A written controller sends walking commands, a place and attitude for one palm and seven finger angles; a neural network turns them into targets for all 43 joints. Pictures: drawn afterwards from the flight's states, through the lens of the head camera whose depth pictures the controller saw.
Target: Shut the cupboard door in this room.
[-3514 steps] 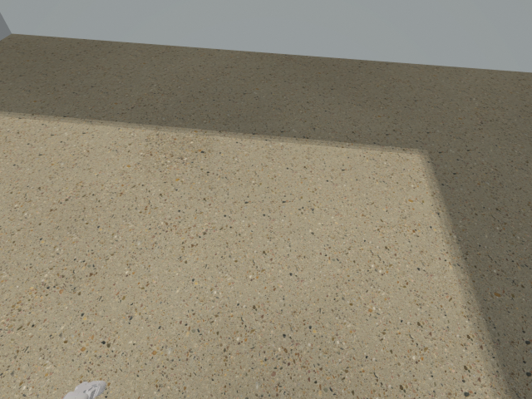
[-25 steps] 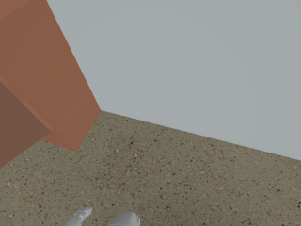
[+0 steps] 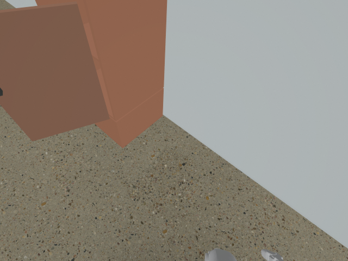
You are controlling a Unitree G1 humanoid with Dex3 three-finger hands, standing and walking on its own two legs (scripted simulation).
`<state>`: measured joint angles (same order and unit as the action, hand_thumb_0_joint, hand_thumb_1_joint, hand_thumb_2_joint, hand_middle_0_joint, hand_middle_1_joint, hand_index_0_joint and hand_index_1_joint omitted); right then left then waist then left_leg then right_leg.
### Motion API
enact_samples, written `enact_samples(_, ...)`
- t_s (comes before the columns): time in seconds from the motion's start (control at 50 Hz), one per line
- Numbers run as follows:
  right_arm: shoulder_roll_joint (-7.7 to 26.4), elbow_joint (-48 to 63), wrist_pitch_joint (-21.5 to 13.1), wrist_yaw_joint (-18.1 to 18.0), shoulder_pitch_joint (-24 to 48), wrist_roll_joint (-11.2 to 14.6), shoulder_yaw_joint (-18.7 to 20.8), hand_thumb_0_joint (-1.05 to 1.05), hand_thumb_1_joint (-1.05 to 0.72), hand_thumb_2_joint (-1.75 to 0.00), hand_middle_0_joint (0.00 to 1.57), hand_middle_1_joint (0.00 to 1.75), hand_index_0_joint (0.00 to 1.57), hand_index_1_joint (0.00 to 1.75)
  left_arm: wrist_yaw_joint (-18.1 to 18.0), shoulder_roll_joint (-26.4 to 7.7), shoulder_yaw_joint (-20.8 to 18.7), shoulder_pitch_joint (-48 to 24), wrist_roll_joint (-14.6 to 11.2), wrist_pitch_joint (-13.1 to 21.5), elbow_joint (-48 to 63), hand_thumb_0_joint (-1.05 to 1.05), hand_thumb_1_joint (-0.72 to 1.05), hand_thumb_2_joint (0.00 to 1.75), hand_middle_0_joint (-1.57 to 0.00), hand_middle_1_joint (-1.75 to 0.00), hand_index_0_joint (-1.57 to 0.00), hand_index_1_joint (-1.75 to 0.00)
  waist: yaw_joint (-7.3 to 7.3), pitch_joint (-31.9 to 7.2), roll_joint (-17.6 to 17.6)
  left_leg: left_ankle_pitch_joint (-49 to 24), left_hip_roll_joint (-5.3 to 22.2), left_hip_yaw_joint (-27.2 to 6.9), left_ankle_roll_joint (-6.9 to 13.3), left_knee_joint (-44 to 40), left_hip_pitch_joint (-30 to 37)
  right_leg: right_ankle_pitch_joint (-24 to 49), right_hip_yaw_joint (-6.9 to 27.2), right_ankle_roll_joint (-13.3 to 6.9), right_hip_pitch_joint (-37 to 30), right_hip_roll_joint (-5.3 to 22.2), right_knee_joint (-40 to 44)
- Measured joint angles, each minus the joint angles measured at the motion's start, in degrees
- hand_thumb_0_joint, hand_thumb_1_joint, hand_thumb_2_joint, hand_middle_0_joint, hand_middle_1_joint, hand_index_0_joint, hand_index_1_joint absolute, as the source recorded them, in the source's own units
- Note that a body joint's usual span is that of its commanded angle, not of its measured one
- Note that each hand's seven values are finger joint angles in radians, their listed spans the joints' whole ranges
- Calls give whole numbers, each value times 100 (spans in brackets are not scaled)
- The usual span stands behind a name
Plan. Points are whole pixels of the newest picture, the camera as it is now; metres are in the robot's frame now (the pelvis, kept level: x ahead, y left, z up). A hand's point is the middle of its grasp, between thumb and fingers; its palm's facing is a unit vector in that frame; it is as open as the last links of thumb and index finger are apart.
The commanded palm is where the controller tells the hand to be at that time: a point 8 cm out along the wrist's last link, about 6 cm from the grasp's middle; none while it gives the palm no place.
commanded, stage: turn to face it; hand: left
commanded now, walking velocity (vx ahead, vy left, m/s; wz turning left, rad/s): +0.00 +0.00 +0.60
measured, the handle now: out of the picture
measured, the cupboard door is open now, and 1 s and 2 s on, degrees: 66 66 66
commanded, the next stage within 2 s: take the last steps up to it in 0.60 s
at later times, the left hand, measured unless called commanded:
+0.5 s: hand out of the picture +0.07 +0.16 -0.15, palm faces +0.29 -0.92 -0.28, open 7.4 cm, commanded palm none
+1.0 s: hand out of the picture +0.01 +0.21 -0.17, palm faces +0.46 -0.86 -0.21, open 7.4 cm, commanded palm none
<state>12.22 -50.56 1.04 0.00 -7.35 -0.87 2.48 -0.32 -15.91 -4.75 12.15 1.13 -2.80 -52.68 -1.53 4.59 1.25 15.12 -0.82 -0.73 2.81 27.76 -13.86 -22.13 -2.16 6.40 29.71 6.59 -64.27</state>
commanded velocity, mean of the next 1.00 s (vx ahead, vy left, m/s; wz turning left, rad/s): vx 0.10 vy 0.04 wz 0.34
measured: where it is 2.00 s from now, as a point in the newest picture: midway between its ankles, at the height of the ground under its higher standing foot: (131, 225)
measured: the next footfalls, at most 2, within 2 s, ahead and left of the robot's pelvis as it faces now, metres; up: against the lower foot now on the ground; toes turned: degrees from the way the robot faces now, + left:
right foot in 0.26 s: +0.08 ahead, -0.15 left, +0.00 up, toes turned +6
left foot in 0.68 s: +0.01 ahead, +0.10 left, +0.00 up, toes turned +26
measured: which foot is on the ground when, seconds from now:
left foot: down 0.00-0.26, up 0.28-0.66, down 0.68-1.00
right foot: up 0.00-0.24, down 0.26-0.68, up 0.70-1.00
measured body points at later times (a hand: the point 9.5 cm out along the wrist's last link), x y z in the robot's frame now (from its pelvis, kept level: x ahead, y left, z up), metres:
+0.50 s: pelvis +0.03 -0.05 +0.00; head +0.09 -0.07 +0.44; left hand +0.06 +0.21 -0.13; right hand +0.15 -0.28 -0.17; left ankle -0.05 +0.09 -0.66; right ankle +0.04 -0.15 -0.74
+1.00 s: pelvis +0.06 +0.01 +0.00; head +0.08 +0.03 +0.45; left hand -0.01 +0.25 -0.15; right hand +0.22 -0.18 -0.14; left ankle -0.02 +0.08 -0.74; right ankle +0.13 -0.11 -0.68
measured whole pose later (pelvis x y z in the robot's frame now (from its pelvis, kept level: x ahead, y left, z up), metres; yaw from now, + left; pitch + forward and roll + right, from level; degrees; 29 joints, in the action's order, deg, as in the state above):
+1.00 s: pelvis +0.06 +0.01 +0.00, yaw +25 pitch +0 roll +0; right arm 10.4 -55.2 -1.7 -1.0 -14.0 -1.1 2.5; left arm 1.1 -12.1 -3.3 14.5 1.7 -1.4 -56.8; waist -1.0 1.9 0.1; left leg 15.8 -1.5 0.8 2.7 21.5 -6.0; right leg -22.0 -4.6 4.0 27.0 6.1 -54.6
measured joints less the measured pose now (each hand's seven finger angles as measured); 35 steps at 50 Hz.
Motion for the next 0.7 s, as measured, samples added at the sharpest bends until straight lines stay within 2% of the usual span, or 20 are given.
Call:
enact_samples(0.1,-92,-44,23,9,-227,-16,7,0,-91,-90,20,30,21,30,-2,117,59,-273,-23,11,173,1,91,89,-20,-30,-20,-30,133,3,-77,-35,-110,-305,-29,-61,11,-81,104,45,-110,-155,696)
enact_samples(0.18,-108,-123,83,5,-401,-38,58,0,-91,-90,20,30,21,30,-5,248,126,-498,-51,47,306,1,90,89,-20,-30,-20,-30,272,41,-197,62,-190,-564,-115,132,-97,-194,90,-5,-440,-360,1582)
enact_samples(0.24,-62,-186,140,-4,-539,-26,120,0,-91,-90,20,30,21,30,-8,358,190,-589,-76,143,418,1,90,89,-20,-30,-20,-30,348,28,-333,220,-271,-775,-222,441,-262,280,6,-85,-922,-532,2651)
enact_samples(0.26,-46,-191,149,4,-615,-3,144,0,-91,-90,20,30,21,30,-8,369,219,-570,-64,209,479,1,90,89,-20,-30,-20,-30,348,-19,-334,324,-343,-824,-265,654,-375,683,-24,-189,-1136,-512,3130)
enact_samples(0.3,55,-255,200,9,-606,20,222,0,-91,-90,20,30,21,30,-37,490,261,-585,-25,310,505,1,90,89,-20,-30,-20,-30,363,54,-501,1094,-354,-761,-379,1721,-744,582,-185,-554,-1148,-513,2980)
enact_samples(0.32,101,-283,239,11,-601,13,261,0,-91,-90,20,30,21,30,-43,547,286,-562,-16,323,515,1,90,89,-20,-30,-21,-30,384,78,-554,1309,-360,-671,-421,2378,-951,445,-272,-665,-1189,-474,2921)
enact_samples(0.38,200,-369,311,64,-579,-19,319,0,-91,-90,20,30,20,30,-78,670,293,-437,2,294,496,0,90,89,-20,-30,-21,-30,414,97,-593,1087,-205,-350,-546,3800,-1383,331,-465,-740,-1410,-341,3059)
enact_samples(0.42,225,-410,324,95,-559,-27,312,0,-91,-90,20,30,20,30,-92,706,284,-340,11,301,449,0,90,89,-20,-30,-21,-30,421,92,-546,878,-55,-224,-624,4076,-1477,369,-580,-720,-1540,-246,3200)
enact_samples(0.5,209,-466,348,113,-458,-19,266,0,-91,-90,20,30,20,30,-88,696,269,-128,38,325,344,1,90,89,-20,-30,-21,-30,343,97,-364,896,156,-64,-701,3455,-1295,392,-775,-694,-1718,-48,3380)
enact_samples(0.6,154,-464,302,104,-164,14,169,0,-91,-90,20,30,20,30,-72,569,217,165,69,318,154,0,90,89,-20,-30,-21,-30,131,143,-178,1008,210,131,-639,2100,-822,338,-982,-589,-1776,98,3372)
enact_samples(0.66,102,-389,199,90,4,23,101,0,-91,-90,20,30,20,30,-83,428,154,348,65,280,-17,0,90,89,-20,-30,-21,-30,24,140,-64,641,156,319,-562,1057,-395,197,-1101,-472,-1731,175,3152)
enact_samples(0.68,99,-341,141,95,29,17,76,0,-91,-90,20,30,20,30,-83,376,134,434,43,256,-66,0,90,89,-20,-30,-21,-30,5,105,-47,291,157,393,-465,587,-186,91,-1133,-419,-1667,200,2965)
enact_samples(0.7,50,-320,81,87,79,0,68,0,-91,-90,20,30,20,30,-80,296,105,466,14,210,-139,1,90,89,-20,-30,-21,-30,-6,108,56,287,96,425,-287,548,-172,-36,-1047,-373,-1536,270,2632)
